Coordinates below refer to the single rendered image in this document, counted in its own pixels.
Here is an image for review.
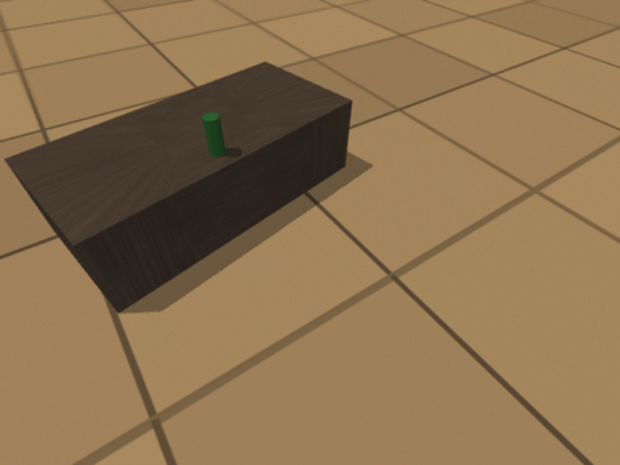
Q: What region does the can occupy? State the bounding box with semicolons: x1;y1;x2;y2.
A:
202;112;226;157

